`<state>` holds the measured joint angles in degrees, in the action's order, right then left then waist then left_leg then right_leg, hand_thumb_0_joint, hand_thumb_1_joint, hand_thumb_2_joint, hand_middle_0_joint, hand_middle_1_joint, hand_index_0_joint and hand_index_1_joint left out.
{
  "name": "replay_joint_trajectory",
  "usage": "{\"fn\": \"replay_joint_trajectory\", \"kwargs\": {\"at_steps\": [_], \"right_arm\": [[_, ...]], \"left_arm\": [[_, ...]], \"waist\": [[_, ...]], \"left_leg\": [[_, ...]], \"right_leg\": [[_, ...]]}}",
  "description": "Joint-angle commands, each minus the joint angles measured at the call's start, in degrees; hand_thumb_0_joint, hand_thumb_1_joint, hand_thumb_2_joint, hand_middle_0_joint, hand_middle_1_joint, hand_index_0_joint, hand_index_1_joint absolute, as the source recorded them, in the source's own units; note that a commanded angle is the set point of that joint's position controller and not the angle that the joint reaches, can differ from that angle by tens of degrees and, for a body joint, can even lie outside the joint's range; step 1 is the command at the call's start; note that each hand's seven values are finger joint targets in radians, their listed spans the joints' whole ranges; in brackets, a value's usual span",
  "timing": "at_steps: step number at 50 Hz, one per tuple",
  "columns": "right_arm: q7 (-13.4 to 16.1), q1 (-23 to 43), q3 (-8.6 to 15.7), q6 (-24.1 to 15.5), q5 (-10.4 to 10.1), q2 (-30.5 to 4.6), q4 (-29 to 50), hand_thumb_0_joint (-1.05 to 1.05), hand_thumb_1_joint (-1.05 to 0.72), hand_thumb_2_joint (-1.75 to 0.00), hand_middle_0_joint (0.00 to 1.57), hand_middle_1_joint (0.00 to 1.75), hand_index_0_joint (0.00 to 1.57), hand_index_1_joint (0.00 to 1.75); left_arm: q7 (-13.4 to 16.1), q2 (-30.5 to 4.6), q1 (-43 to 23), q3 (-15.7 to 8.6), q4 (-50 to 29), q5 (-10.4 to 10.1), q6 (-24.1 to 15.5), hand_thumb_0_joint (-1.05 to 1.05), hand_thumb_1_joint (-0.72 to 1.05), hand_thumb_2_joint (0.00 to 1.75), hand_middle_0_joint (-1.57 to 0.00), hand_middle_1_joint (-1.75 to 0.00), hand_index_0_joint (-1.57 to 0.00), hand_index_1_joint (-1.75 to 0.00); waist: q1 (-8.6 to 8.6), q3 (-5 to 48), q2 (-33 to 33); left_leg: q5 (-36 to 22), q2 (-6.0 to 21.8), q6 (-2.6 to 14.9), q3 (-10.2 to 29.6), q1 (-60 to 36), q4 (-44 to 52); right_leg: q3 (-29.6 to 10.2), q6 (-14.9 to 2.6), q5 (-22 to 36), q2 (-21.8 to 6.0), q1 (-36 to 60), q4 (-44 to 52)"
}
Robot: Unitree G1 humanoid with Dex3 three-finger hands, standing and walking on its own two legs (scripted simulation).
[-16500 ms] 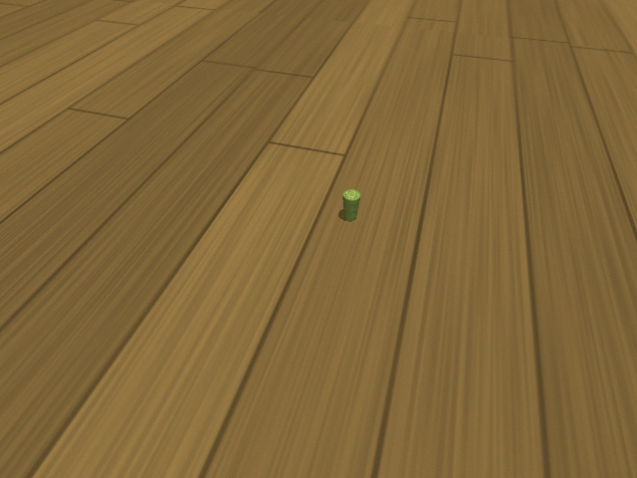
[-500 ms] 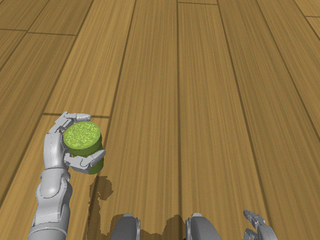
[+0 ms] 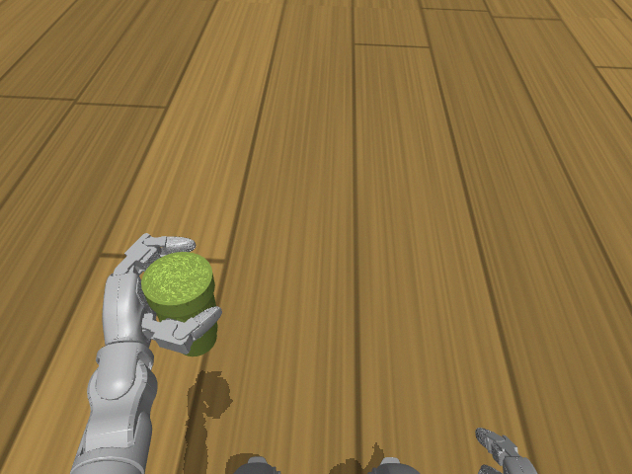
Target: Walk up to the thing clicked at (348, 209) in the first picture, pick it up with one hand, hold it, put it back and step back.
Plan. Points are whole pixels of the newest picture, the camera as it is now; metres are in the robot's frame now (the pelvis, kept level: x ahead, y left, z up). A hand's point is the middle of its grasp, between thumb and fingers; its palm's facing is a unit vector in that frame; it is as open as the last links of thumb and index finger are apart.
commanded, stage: lift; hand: left
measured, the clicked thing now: (188, 310) +0.33 +0.18 +0.01
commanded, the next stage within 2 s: hold in 0.26 s
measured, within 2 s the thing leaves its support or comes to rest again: neither
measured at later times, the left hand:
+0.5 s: hand (184, 279) +0.35 +0.17 +0.07, palm faces +0.15 -0.99 -0.01, open 10.7 cm
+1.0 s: hand (187, 278) +0.34 +0.16 +0.08, palm faces +0.14 -0.99 -0.01, open 10.7 cm
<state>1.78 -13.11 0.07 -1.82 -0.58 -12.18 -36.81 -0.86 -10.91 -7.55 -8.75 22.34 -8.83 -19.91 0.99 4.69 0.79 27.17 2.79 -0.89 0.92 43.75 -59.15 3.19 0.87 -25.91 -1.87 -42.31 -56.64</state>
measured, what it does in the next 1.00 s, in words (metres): stands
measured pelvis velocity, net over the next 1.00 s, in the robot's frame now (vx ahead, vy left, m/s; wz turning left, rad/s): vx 0.01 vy -0.01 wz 0.00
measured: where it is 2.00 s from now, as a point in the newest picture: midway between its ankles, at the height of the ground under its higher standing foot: outside the picture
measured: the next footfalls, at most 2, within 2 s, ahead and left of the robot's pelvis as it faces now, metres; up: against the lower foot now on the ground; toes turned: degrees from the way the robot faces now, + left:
none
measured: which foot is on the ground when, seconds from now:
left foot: down 0.00-1.00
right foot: down 0.00-1.00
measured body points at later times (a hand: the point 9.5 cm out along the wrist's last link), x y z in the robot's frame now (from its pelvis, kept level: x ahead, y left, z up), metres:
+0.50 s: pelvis +0.01 +0.00 +0.02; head +0.06 +0.00 +0.47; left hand +0.33 +0.22 +0.07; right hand +0.14 -0.25 -0.09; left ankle +0.02 +0.13 -0.67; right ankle +0.02 -0.13 -0.67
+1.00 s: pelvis +0.01 -0.01 +0.03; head +0.05 -0.01 +0.48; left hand +0.33 +0.21 +0.08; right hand +0.15 -0.25 -0.08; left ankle +0.02 +0.13 -0.67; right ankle +0.02 -0.13 -0.67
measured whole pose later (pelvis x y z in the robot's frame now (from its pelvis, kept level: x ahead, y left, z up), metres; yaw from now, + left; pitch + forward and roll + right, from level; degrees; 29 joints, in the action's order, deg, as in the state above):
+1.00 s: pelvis +0.01 -0.01 +0.03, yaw +0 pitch +6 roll -1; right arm 1.5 -13.0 0.5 -0.6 -0.6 -12.7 -37.4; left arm -0.4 -9.5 -6.6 -8.0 23.3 -8.9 -19.4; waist 0.9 2.5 0.8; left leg 23.8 2.8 -1.4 0.2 31.2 -48.7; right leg 2.9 0.5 -23.0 -1.6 -30.4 -47.3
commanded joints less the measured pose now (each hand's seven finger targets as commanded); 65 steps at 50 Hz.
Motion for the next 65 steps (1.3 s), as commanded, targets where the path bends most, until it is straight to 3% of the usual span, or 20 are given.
{"fn": "replay_joint_trajectory", "kwargs": {"at_steps": [1,6,9,12,13,17,21,23,25,27,30,37,42,43,46,50,52,54,61,65], "right_arm": [[0.44,0.19,2.67,-2.19,0.35,-7.44,6.01,0.0,-0.92,-0.9,0.2,0.3,0.2,0.3],[0.38,0.31,2.85,-1.81,0.4,-7.67,6.17,0.0,-0.91,-0.9,0.2,0.3,0.2,0.3],[0.3,0.89,2.78,-1.79,0.32,-7.46,6.19,0.0,-0.91,-0.9,0.2,0.3,0.2,0.3],[0.35,0.55,3.03,-1.47,0.38,-7.85,5.73,0.0,-0.92,-0.9,0.2,0.3,0.2,0.3],[0.17,0.7,2.79,-1.39,0.35,-7.6,6.14,0.0,-0.91,-0.9,0.2,0.3,0.2,0.3],[0.03,0.8,3.17,-1.17,0.24,-8.1,6.43,0.0,-0.91,-0.9,0.2,0.3,0.2,0.3],[0.07,0.42,2.86,-1.09,0.31,-7.72,6.08,0.0,-0.93,-0.9,0.2,0.3,0.2,0.3],[0.16,0.33,3.13,-1.07,0.33,-7.91,5.84,0.0,-0.92,-0.9,0.2,0.3,0.2,0.3],[0.07,0.72,3.04,-1.0,0.28,-8.0,6.14,0.0,-0.92,-0.9,0.2,0.3,0.2,0.3],[0.13,0.29,3.27,-0.94,0.36,-7.94,5.92,0.0,-0.92,-0.9,0.2,0.3,0.2,0.3],[0.03,0.42,3.05,-0.93,0.26,-7.91,6.02,0.0,-0.92,-0.9,0.2,0.3,0.2,0.3],[-0.11,1.71,3.09,-0.68,0.22,-7.76,6.7,0.0,-0.92,-0.9,0.2,0.3,0.2,0.3],[0.0,1.81,2.99,-0.8,0.16,-7.77,6.73,0.0,-0.92,-0.9,0.2,0.3,0.2,0.3],[0.1,1.78,3.01,-0.8,0.08,-7.74,6.57,0.0,-0.92,-0.9,0.2,0.3,0.2,0.3],[0.13,2.09,2.92,-1.01,0.16,-7.75,6.64,0.0,-0.92,-0.9,0.2,0.3,0.2,0.3],[0.1,1.8,3.08,-1.12,0.34,-7.78,6.23,0.0,-0.92,-0.9,0.2,0.3,0.2,0.3],[-0.03,1.92,2.82,-1.23,0.36,-7.53,6.53,0.0,-0.92,-0.9,0.2,0.3,0.2,0.3],[0.18,2.4,2.85,-1.29,0.23,-7.65,6.47,0.0,-0.92,-0.9,0.2,0.3,0.2,0.3],[0.12,2.71,2.91,-1.54,0.29,-7.76,5.8,0.0,-0.91,-0.9,0.2,0.3,0.2,0.3],[0.09,2.17,2.86,-1.74,0.27,-7.55,6.11,0.0,-0.91,-0.9,0.2,0.3,0.2,0.3]], "left_arm": [[-0.36,-5.71,-13.49,-1.46,-11.16,-1.0,-4.37,0.0,0.08,1.23,-1.25,-1.39,-1.26,-1.39],[-0.02,-8.23,-15.43,-2.84,-14.66,-0.54,-5.03,0.0,0.07,1.23,-1.24,-1.38,-1.26,-1.39],[-0.19,-6.12,-14.58,-1.45,-13.11,-0.86,-4.84,0.0,0.08,1.24,-1.24,-1.39,-1.26,-1.39],[0.15,-6.98,-14.21,-2.35,-11.89,-0.57,-4.63,0.0,0.09,1.23,-1.24,-1.38,-1.26,-1.38],[-0.2,-4.41,-11.89,-0.53,-9.07,-0.68,-4.17,0.0,0.08,1.24,-1.24,-1.39,-1.26,-1.4],[0.03,-8.12,-16.6,-2.63,-14.83,-0.47,-5.27,0.0,0.09,1.24,-1.24,-1.39,-1.26,-1.39],[-0.06,-4.82,-12.66,-1.33,-10.41,-1.15,-4.58,0.0,0.11,1.15,-1.25,-1.36,-1.27,-1.36],[0.17,-6.94,-15.54,-2.42,-14.04,-0.96,-4.85,0.0,0.13,1.15,-1.23,-1.35,-1.25,-1.34],[-0.1,-5.06,-12.94,-0.83,-11.35,-0.91,-4.47,0.0,0.1,1.15,-1.25,-1.36,-1.27,-1.36],[0.25,-7.32,-15.68,-2.23,-14.93,-0.6,-4.84,0.0,0.12,1.16,-1.25,-1.36,-1.27,-1.36],[-0.1,-5.18,-12.49,-1.29,-11.7,-1.13,-4.17,0.0,0.11,1.16,-1.26,-1.38,-1.28,-1.37],[0.61,-6.6,-14.51,-2.45,-14.14,-0.67,-4.29,0.0,0.11,1.16,-1.25,-1.37,-1.27,-1.37],[0.04,-5.12,-13.59,-0.7,-13.39,-0.82,-4.09,0.0,0.12,1.16,-1.26,-1.37,-1.27,-1.37],[0.24,-6.71,-13.85,-2.22,-13.94,-0.83,-3.9,0.0,0.11,1.15,-1.24,-1.35,-1.26,-1.35],[0.05,-4.1,-13.36,-0.12,-11.6,-0.77,-3.33,0.0,0.13,1.17,-1.25,-1.37,-1.27,-1.37],[0.26,-7.27,-17.16,-2.17,-15.01,-0.38,-4.62,0.0,0.15,1.17,-1.25,-1.37,-1.27,-1.37],[-0.09,-4.66,-13.33,-0.61,-11.05,-0.51,-4.15,0.0,0.16,1.17,-1.26,-1.38,-1.28,-1.37],[0.16,-6.47,-15.1,-2.27,-13.21,-0.82,-4.49,0.0,0.15,1.17,-1.25,-1.37,-1.27,-1.36],[0.16,-4.45,-14.06,-0.9,-8.9,-0.57,-3.84,0.0,0.16,1.18,-1.26,-1.38,-1.28,-1.37],[0.34,-5.54,-15.64,-0.99,-12.17,-0.4,-4.09,0.0,0.16,1.19,-1.25,-1.38,-1.28,-1.38]], "waist": [[1.04,16.1,-0.09],[-0.1,17.16,0.89],[0.44,14.63,0.15],[0.56,15.26,0.52],[0.88,14.3,-0.53],[0.03,15.34,1.26],[1.01,14.54,-1.38],[0.62,15.6,0.49],[0.83,13.01,0.06],[0.38,15.63,0.82],[0.65,14.7,-1.02],[-0.16,12.68,0.27],[0.5,12.85,-0.04],[0.01,13.49,-0.22],[0.83,11.04,-1.13],[-0.07,13.12,0.38],[0.23,12.72,-1.1],[-0.03,12.32,-0.23],[0.88,8.25,-1.57],[0.25,11.96,-0.34]], "left_leg": [[-13.18,-1.88,1.08,0.07,-10.88,10.04],[-15.77,-1.9,0.91,-0.08,-12.88,11.33],[-14.12,-2.03,1.07,-0.46,-12.48,12.06],[-15.12,-1.92,0.92,-0.43,-13.88,12.52],[-15.33,-1.88,0.9,-0.28,-13.43,12.75],[-15.8,-1.88,0.68,-0.17,-15.22,13.93],[-16.71,-1.85,0.9,-0.42,-15.29,13.7],[-17.18,-1.98,0.86,-0.92,-16.14,13.75],[-17.17,-1.95,0.74,-0.73,-15.96,14.31],[-18.75,-2.0,0.71,-0.73,-17.15,14.08],[-19.82,-1.9,0.92,-0.84,-17.19,14.31],[-17.23,-2.07,0.76,-0.91,-17.45,16.22],[-17.4,-2.01,0.79,-0.93,-19.08,16.92],[-17.46,-2.03,0.84,-1.09,-18.81,16.82],[-17.08,-2.1,1.04,-1.31,-18.19,17.11],[-17.04,-2.2,0.92,-1.22,-19.33,17.27],[-16.97,-2.1,0.94,-1.14,-19.41,17.69],[-15.92,-2.43,1.01,-1.52,-19.59,17.86],[-12.87,-1.97,0.99,-0.99,-18.17,19.03],[-14.79,-2.27,0.9,-1.33,-19.58,18.85]], "right_leg": [[-0.77,-1.29,15.02,2.05,10.62,9.1],[-0.82,-1.4,17.29,1.92,13.68,9.77],[-1.02,-1.18,16.26,1.89,13.42,11.02],[-0.94,-1.28,17.06,1.98,13.67,11.31],[-0.73,-1.32,17.1,2.09,13.79,11.43],[-0.65,-1.5,17.09,2.08,15.1,11.7],[-0.7,-1.16,18.59,2.25,15.76,12.34],[-1.15,-1.12,19.4,2.01,16.31,12.78],[-0.79,-1.28,18.83,2.18,15.75,12.81],[-0.87,-1.21,20.43,2.15,16.95,12.88],[-1.05,-1.01,21.96,2.14,18.03,13.21],[-0.77,-1.17,18.85,2.08,18.54,14.64],[-0.8,-1.11,18.91,2.14,19.02,15.23],[-0.9,-1.01,19.27,2.14,19.5,15.57],[-1.03,-0.85,19.59,1.99,18.71,16.03],[-1.09,-0.98,18.97,1.75,19.73,16.09],[-0.9,-0.97,18.81,1.97,20.25,16.2],[-1.26,-0.76,18.15,1.65,20.24,17.05],[-0.6,-1.09,14.71,2.11,17.33,17.35],[-0.98,-1.03,16.69,1.87,19.78,17.35]]}}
